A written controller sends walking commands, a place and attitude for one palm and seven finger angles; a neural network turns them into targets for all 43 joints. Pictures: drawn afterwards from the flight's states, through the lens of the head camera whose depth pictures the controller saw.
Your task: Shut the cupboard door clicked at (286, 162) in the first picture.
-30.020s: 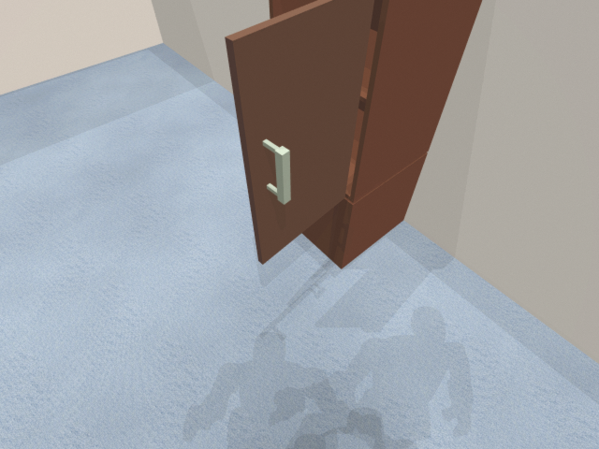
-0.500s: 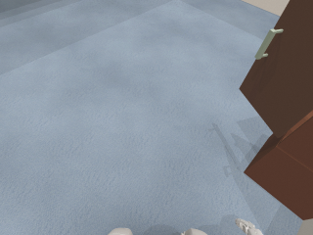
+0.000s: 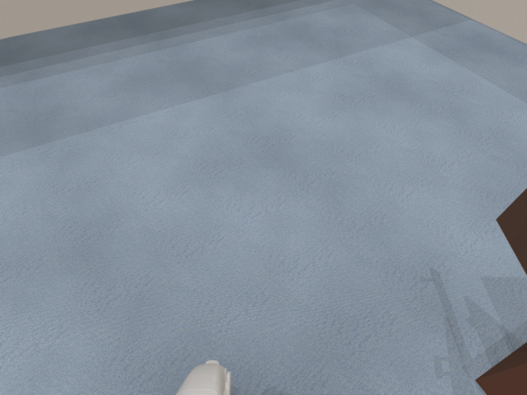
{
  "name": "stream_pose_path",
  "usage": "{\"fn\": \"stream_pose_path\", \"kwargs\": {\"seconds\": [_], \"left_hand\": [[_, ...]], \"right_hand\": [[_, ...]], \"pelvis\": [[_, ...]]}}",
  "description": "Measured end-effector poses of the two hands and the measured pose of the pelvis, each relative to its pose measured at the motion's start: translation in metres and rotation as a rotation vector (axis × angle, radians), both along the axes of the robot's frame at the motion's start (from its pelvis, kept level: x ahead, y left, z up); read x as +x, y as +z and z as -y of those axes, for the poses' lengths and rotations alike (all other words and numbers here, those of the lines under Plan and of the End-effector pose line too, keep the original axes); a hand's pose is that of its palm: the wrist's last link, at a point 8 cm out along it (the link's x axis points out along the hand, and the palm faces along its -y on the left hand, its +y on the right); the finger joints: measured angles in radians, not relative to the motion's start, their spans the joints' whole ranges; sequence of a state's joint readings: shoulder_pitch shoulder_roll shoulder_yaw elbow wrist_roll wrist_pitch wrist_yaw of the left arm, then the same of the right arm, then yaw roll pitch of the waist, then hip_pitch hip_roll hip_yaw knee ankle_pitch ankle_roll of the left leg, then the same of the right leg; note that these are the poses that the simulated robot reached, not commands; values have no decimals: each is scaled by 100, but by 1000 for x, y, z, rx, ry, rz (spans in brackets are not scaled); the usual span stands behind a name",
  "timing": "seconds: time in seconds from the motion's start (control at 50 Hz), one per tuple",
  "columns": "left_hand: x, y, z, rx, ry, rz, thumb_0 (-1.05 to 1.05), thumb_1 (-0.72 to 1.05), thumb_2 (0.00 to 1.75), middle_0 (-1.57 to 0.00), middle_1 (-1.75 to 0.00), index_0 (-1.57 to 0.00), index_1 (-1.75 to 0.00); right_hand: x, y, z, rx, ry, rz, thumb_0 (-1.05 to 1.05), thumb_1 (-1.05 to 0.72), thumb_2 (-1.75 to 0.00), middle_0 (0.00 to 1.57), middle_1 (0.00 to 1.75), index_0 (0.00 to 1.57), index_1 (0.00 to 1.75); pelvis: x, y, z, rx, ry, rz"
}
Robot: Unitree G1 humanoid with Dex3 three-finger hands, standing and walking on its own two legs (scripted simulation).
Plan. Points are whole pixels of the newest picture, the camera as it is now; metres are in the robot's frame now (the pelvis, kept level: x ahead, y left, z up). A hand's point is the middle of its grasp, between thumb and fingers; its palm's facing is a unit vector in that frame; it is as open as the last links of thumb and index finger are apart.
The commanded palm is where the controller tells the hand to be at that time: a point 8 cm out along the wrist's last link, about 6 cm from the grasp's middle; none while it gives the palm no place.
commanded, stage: walk to a spot facing it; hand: left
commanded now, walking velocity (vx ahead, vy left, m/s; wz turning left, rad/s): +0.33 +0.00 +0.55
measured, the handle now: out of the picture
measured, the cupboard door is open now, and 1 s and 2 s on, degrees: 63 63 63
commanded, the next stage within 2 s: turn to face it in 0.80 s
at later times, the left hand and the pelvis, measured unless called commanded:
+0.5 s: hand (126, 332) +0.25 +0.28 -0.16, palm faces +0.19 -0.96 -0.22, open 7.4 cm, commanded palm none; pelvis +0.17 +0.06 -0.01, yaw +10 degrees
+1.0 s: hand (148, 315) +0.29 +0.26 -0.19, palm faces +0.42 -0.88 -0.20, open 7.3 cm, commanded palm none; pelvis +0.37 +0.09 -0.01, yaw +22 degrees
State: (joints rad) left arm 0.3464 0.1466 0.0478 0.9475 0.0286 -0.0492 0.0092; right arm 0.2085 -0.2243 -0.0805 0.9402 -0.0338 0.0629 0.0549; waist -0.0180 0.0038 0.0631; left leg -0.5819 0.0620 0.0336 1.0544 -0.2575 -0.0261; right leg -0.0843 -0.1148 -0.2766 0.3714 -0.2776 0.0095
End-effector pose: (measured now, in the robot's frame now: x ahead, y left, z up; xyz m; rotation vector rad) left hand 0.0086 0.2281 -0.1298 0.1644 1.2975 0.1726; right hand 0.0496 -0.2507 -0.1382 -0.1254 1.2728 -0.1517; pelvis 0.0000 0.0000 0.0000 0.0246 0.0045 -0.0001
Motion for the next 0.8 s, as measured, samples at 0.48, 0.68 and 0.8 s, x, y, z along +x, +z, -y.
{"fn": "stream_pose_path", "kwargs": {"seconds": [0.48,0.68,0.8], "left_hand": [[200,0,-96,23,121,169,1,91,90,-19,-29,-20,-30],[324,-1,-68,32,95,272,0,91,90,-19,-29,-20,-30],[302,-4,-61,21,257,140,-1,95,90,-20,-30,-20,-30]], "right_hand": [[165,-7,-90,-21,172,-24,0,-92,-90,20,30,20,30],[193,-31,-66,11,121,-246,0,-91,-90,20,30,20,30],[291,-12,-71,-10,199,-171,0,-91,-90,20,30,20,30]], "pelvis": [[162,-7,-65,-4,173,12],[261,-21,-47,-4,217,19],[310,-6,-51,-21,291,2]]}}
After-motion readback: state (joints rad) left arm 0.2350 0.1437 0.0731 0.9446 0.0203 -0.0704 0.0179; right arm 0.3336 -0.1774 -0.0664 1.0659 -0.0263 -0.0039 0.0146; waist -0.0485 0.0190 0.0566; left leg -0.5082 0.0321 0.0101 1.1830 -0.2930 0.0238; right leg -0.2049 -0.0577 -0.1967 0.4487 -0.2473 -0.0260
